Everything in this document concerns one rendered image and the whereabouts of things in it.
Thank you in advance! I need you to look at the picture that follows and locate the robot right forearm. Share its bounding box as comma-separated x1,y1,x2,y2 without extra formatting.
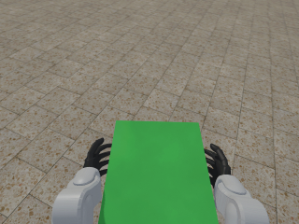
213,175,270,224

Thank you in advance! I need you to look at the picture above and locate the robot left hand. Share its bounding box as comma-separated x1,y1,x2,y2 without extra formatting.
83,137,112,177

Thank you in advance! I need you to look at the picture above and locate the carton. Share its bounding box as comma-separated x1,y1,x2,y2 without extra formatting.
98,120,219,224

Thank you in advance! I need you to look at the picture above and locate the robot right hand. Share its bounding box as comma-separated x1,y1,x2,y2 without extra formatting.
204,143,231,188

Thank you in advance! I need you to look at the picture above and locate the robot left forearm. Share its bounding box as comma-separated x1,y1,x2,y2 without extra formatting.
50,167,102,224

